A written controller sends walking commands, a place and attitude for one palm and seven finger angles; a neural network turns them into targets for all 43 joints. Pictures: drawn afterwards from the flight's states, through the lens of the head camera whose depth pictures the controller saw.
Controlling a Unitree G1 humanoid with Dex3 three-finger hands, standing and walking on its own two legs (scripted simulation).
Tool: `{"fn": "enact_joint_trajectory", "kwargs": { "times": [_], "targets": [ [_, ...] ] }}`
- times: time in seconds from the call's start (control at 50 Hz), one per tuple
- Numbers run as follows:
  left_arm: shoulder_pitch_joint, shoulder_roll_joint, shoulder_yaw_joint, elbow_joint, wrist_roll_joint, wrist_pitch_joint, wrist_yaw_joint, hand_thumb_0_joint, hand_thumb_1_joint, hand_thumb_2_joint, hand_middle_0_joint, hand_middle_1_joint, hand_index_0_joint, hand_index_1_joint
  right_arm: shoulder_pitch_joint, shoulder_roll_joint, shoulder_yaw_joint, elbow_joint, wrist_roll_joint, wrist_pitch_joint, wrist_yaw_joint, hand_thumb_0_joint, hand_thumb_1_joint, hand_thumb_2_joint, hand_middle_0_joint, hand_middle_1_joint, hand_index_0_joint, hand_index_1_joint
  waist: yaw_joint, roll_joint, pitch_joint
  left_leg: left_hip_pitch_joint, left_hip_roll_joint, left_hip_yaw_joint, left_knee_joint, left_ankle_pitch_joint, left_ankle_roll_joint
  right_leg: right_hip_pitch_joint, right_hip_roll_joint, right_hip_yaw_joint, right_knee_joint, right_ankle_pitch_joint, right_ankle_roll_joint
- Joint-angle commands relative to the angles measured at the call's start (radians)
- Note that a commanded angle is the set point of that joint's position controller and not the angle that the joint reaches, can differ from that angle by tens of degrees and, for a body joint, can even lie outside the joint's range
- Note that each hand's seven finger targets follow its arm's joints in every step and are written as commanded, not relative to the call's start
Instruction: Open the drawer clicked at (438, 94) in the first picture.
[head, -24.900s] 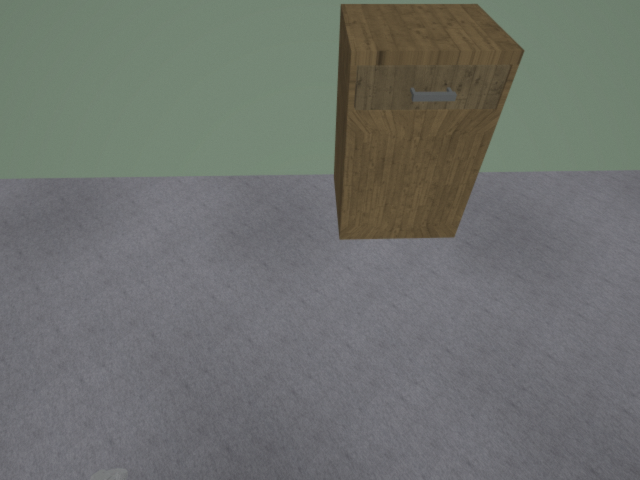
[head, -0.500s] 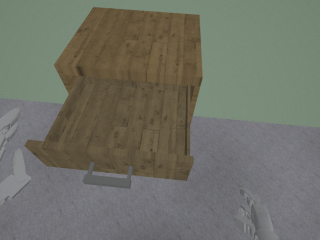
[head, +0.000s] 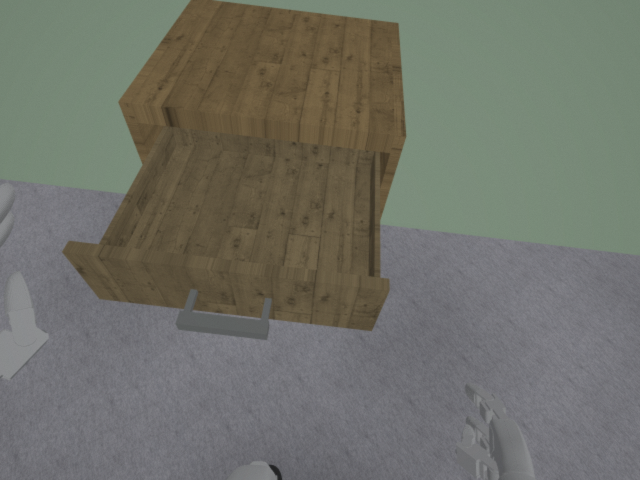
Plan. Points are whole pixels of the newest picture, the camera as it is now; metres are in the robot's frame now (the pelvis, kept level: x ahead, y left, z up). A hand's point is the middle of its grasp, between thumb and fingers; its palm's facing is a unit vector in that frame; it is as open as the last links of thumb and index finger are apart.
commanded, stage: step back with the hand held close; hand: left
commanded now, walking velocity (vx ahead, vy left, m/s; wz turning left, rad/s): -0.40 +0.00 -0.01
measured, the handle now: (226, 312) +0.35 +0.16 -0.07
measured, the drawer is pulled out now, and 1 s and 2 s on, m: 0.29 0.29 0.29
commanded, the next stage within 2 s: stop stepping back and stand still in 0.38 s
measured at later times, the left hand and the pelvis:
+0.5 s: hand out of the picture +0.10 +0.18 +0.16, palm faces +0.27 -0.84 -0.48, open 7.4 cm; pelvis -0.12 -0.05 +0.00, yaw -1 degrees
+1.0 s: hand out of the picture -0.04 +0.13 +0.17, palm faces +0.34 -0.80 -0.49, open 7.4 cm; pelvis -0.22 -0.10 +0.01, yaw +2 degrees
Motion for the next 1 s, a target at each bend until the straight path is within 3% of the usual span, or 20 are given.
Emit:
{"fn": "enact_joint_trajectory", "kwargs": {
  "times": [0.0, 0.14, 0.16, 0.2, 0.24, 0.3, 0.34, 0.36, 0.4, 0.48, 0.54, 0.58, 0.6, 0.62, 0.64, 0.68, 0.72, 0.84, 0.94, 0.98],
  "targets": [
    [0.042, 0.11, 0.069, -0.241, -0.017, -0.076, -0.007, 0.0, 0.9, 0.9, -0.2, -0.3, -0.2, -0.3, -0.076, -0.153, -0.055, -0.121, -0.009, -0.088, 0.005, 0.0, -0.9, -0.9, 0.2, 0.3, 0.2, 0.3, 0.012, 0.233, -0.228, 0.235, 0.261, -0.225, -0.209, 0.259, 0.099, 0.039, -0.001, 0.012, -0.028, -0.044, 0.011],
    [0.049, 0.165, 0.132, -0.25, -0.053, -0.086, -0.054, 0.0, 0.9, 0.9, -0.2, -0.3, -0.2, -0.3, -0.126, -0.162, -0.047, -0.126, 0.004, -0.071, 0.023, 0.0, -0.9, -0.9, 0.2, 0.3, 0.2, 0.3, 0.031, 0.219, -0.289, 0.282, 0.208, -0.139, -0.139, 0.239, 0.05, 0.188, -0.002, -0.025, -0.368, 0.171, -0.004],
    [0.059, 0.173, 0.143, -0.251, -0.053, -0.092, -0.059, 0.0, 0.9, 0.9, -0.2, -0.3, -0.2, -0.3, -0.125, -0.153, -0.048, -0.135, 0.01, -0.058, 0.025, 0.0, -0.9, -0.9, 0.2, 0.3, 0.2, 0.3, 0.03, 0.147, -0.299, 0.285, 0.164, -0.085, -0.07, 0.219, 0.023, 0.2, -0.035, -0.015, -0.432, 0.294, -0.012],
    [0.081, 0.185, 0.142, -0.22, -0.052, -0.084, -0.059, 0.0, 0.9, 0.9, -0.2, -0.3, -0.2, -0.3, -0.125, -0.149, -0.068, -0.149, 0.054, -0.044, 0.019, 0.0, -0.9, -0.9, 0.2, 0.3, 0.2, 0.3, 0.005, -0.186, -0.274, 0.234, -0.016, 0.048, 0.241, -0.121, -0.045, 0.108, -0.259, 0.121, -0.465, 0.652, -0.058],
    [0.119, 0.161, 0.144, -0.128, -0.039, -0.065, -0.044, 0.0, 0.9, 0.9, -0.2, -0.3, -0.2, -0.3, -0.189, -0.107, -0.054, -0.152, 0.049, -0.02, -0.001, 0.0, -0.9, -0.9, 0.2, 0.3, 0.2, 0.3, 0.001, -0.174, -0.163, -0.024, -0.039, -0.019, 0.473, -0.37, -0.05, 0.131, -0.367, 0.186, -0.386, 0.905, -0.161],
    [0.063, 0.113, 0.102, -0.098, -0.006, -0.052, -0.022, 0.0, 0.9, 0.9, -0.2, -0.3, -0.2, -0.3, -0.204, -0.072, -0.001, -0.139, 0.024, 0.009, -0.036, 0.0, -0.9, -0.9, 0.2, 0.3, 0.2, 0.3, -0.027, -0.117, -0.113, -0.068, -0.03, 0.015, 0.086, -0.308, -0.054, 0.312, -0.247, 0.068, -0.247, 1.197, -0.085],
    [0.033, 0.118, 0.078, -0.129, -0.006, -0.043, -0.01, 0.0, 0.9, 0.9, -0.2, -0.3, -0.2, -0.3, -0.16, -0.106, -0.025, -0.125, 0.024, 0.029, -0.048, 0.0, -0.9, -0.9, 0.2, 0.3, 0.2, 0.3, -0.038, -0.073, -0.167, 0.115, 0.011, 0.034, -0.172, 0.141, -0.036, 0.307, -0.17, 0.019, -0.146, 1.085, -0.015],
    [-0.005, 0.12, 0.056, -0.195, -0.012, -0.046, -0.01, 0.0, 0.9, 0.9, -0.2, -0.3, -0.2, -0.3, -0.145, -0.136, -0.049, -0.137, 0.03, 0.023, -0.042, 0.0, -0.9, -0.9, 0.2, 0.3, 0.2, 0.3, -0.03, 0.017, -0.193, 0.245, 0.132, -0.057, -0.2, 0.545, 0.002, 0.216, -0.116, 0.001, -0.102, 0.758, 0.025],
    [0.043, 0.091, 0.039, -0.178, -0.006, -0.057, -0.015, 0.0, 0.9, 0.9, -0.2, -0.3, -0.2, -0.3, -0.098, -0.147, -0.086, -0.138, 0.03, -0.007, -0.006, 0.0, -0.9, -0.9, 0.2, 0.3, 0.2, 0.3, -0.006, 0.197, -0.243, 0.441, 0.321, -0.187, -0.152, 0.867, 0.092, -0.021, -0.038, 0.043, 0.054, -0.032, 0.005],
    [0.088, 0.138, 0.091, -0.328, -0.002, -0.043, -0.004, 0.0, 0.9, 0.9, -0.2, -0.3, -0.2, -0.3, -0.075, -0.136, -0.08, -0.122, 0.006, -0.05, 0.011, 0.0, -0.9, -0.9, 0.2, 0.3, 0.2, 0.3, 0.008, 0.234, -0.295, 0.401, 0.286, -0.158, -0.136, 0.72, 0.114, -0.02, -0.027, 0.035, 0.078, -0.043, 0.021],
    [0.128, 0.125, 0.108, -0.308, -0.012, -0.023, 0.006, 0.0, 0.9, 0.9, -0.2, -0.3, -0.2, -0.3, -0.088, -0.144, -0.064, -0.158, 0.019, -0.048, 0.016, 0.0, -0.9, -0.9, 0.2, 0.3, 0.2, 0.3, -0.001, 0.25, -0.208, 0.177, 0.217, -0.102, -0.171, 0.191, 0.068, 0.14, -0.036, -0.023, -0.124, 0.033, 0.022],
    [0.134, 0.153, 0.137, -0.257, -0.016, -0.017, 0.01, 0.0, 0.9, 0.9, -0.2, -0.3, -0.2, -0.3, -0.088, -0.146, -0.056, -0.178, 0.028, -0.037, 0.004, 0.0, -0.9, -0.9, 0.2, 0.3, 0.2, 0.3, -0.002, 0.154, -0.144, -0.012, 0.132, -0.053, -0.144, -0.315, 0.018, 0.296, -0.062, -0.042, -0.308, 0.156, 0.015],
    [0.1, 0.15, 0.124, -0.225, -0.013, -0.02, 0.009, 0.0, 0.9, 0.9, -0.2, -0.3, -0.2, -0.3, -0.086, -0.136, -0.057, -0.187, 0.034, -0.028, 0.001, 0.0, -0.9, -0.9, 0.2, 0.3, 0.2, 0.3, -0.016, 0.021, -0.094, -0.01, 0.047, 0.014, 0.011, -0.388, -0.024, 0.213, -0.142, 0.047, -0.43, 0.079, -0.028],
    [0.066, 0.166, 0.139, -0.184, -0.019, -0.014, 0.012, 0.0, 0.9, 0.9, -0.2, -0.3, -0.2, -0.3, -0.079, -0.135, -0.064, -0.181, 0.035, -0.02, -0.005, 0.0, -0.9, -0.9, 0.2, 0.3, 0.2, 0.3, -0.021, -0.148, -0.087, 0.035, -0.025, 0.03, 0.283, -0.37, -0.058, 0.004, -0.299, 0.324, -0.569, -0.229, -0.104],
    [0.057, 0.119, 0.098, -0.145, -0.025, 0.003, 0.012, 0.0, 0.9, 0.9, -0.2, -0.3, -0.2, -0.3, -0.058, -0.138, -0.081, -0.156, 0.035, -0.011, -0.008, 0.0, -0.9, -0.9, 0.2, 0.3, 0.2, 0.3, -0.021, -0.231, -0.062, 0.044, -0.036, -0.017, 0.513, -0.299, -0.054, -0.091, -0.411, 0.47, -0.64, -0.28, -0.159],
    [0.015, 0.103, 0.079, -0.099, -0.02, 0.007, 0.005, 0.0, 0.9, 0.9, -0.2, -0.3, -0.2, -0.3, -0.066, -0.135, -0.07, -0.121, 0.016, -0.001, -0.004, 0.0, -0.9, -0.9, 0.2, 0.3, 0.2, 0.3, -0.054, -0.116, -0.063, 0.003, -0.017, -0.059, 0.63, -0.231, -0.052, -0.079, -0.373, 0.33, -0.562, -0.134, -0.147],
    [0.018, 0.097, 0.058, -0.028, 0.003, -0.006, 0.006, 0.0, 0.9, 0.9, -0.2, -0.3, -0.2, -0.3, -0.1, -0.127, -0.058, -0.116, 0.012, -0.002, -0.016, 0.0, -0.9, -0.9, 0.2, 0.3, 0.2, 0.3, -0.048, -0.096, -0.038, 0.002, 0.004, -0.023, 0.487, -0.205, -0.044, -0.044, -0.317, 0.225, -0.548, -0.094, -0.109],
    [0.032, 0.103, 0.033, -0.119, 0.037, -0.035, 0.029, 0.0, 0.9, 0.9, -0.2, -0.3, -0.2, -0.3, -0.056, -0.128, -0.057, -0.112, 0.004, -0.063, -0.013, 0.0, -0.9, -0.9, 0.2, 0.3, 0.2, 0.3, -0.011, -0.127, -0.096, 0.195, -0.024, 0.086, -0.116, -0.248, 0.021, 0.152, -0.287, 0.207, -0.528, -0.037, -0.084],
    [0.053, 0.133, 0.073, -0.213, 0.023, -0.069, 0.019, 0.0, 0.9, 0.9, -0.2, -0.3, -0.2, -0.3, -0.032, -0.184, -0.089, -0.151, 0.014, -0.084, -0.001, 0.0, -0.9, -0.9, 0.2, 0.3, 0.2, 0.3, 0.006, 0.169, -0.134, 0.255, 0.163, -0.095, -0.255, -0.094, 0.085, 0.174, -0.062, 0.001, -0.169, 0.127, 0.02],
    [0.037, 0.139, 0.09, -0.186, 0.024, -0.056, 0.02, 0.0, 0.9, 0.9, -0.2, -0.3, -0.2, -0.3, -0.038, -0.14, -0.067, -0.135, 0.025, -0.077, -0.01, 0.0, -0.9, -0.9, 0.2, 0.3, 0.2, 0.3, -0.009, 0.262, -0.067, 0.095, 0.169, -0.103, -0.307, -0.354, 0.081, 0.183, -0.047, -0.032, -0.127, 0.043, 0.001]
  ]
}}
